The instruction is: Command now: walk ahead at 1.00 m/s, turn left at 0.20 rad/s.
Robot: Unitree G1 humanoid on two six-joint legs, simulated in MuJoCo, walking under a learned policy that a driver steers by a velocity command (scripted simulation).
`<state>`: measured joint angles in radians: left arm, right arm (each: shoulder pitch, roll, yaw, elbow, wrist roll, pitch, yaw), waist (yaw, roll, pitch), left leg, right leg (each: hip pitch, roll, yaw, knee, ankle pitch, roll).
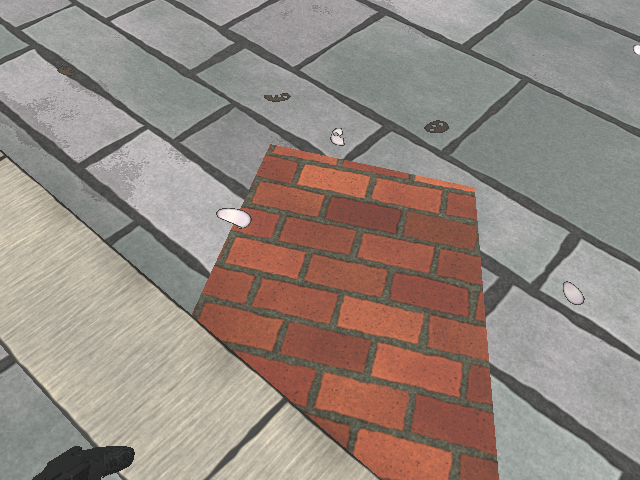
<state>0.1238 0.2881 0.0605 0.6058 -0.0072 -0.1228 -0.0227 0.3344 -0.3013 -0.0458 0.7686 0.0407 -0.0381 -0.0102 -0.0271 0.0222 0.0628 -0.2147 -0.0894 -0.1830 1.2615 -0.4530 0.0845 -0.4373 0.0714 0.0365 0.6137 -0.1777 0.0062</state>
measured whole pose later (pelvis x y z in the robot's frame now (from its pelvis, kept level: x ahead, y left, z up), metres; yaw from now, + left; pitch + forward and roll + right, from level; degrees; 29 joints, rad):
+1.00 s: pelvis +0.78 -0.22 -0.15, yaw -47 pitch +0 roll -2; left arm 0.44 0.27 0.06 0.82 0.00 -0.05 -0.02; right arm 0.13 -0.22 0.01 0.64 0.02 -0.14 -0.01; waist 0.04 0.01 0.05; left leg -0.62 0.09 -0.19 1.37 -0.41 -0.06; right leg -0.26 0.20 0.04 0.61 -0.35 -0.15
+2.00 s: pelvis +1.18 -0.93 -0.15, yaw -56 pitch -2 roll -3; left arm 0.42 0.26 0.06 0.87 0.02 -0.10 0.01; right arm 0.12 -0.30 -0.05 0.70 0.04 -0.03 0.05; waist 0.08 0.03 0.04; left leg -0.82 0.12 0.05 0.90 0.11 0.07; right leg 0.23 0.05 -0.29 0.23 -0.42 0.01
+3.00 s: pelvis +1.83 -1.45 -0.16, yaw -15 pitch +2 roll -1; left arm 0.60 0.23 0.02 0.92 -0.01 -0.08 -0.01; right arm -0.07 -0.23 0.01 0.50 0.02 -0.10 0.06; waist 0.13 0.01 0.04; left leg -0.59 0.03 -0.02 0.59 -0.08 0.07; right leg 0.21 -0.06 -0.01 0.31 -0.49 0.03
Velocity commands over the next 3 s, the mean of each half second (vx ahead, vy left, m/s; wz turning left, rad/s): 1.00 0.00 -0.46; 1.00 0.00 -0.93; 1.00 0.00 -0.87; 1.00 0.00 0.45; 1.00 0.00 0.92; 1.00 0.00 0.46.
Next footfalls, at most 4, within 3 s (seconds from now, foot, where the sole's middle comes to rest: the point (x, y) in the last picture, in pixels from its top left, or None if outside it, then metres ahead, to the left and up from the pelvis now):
0.34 left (254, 478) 0.47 0.13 -0.75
0.82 right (422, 376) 0.76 -0.27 -0.90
1.16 left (431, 243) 1.18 -0.35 -0.90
1.62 right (617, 282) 1.04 -0.86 -0.90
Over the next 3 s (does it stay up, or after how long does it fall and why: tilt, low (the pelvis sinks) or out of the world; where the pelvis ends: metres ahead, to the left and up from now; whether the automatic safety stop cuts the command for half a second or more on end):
stays up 1.83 -1.45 -0.16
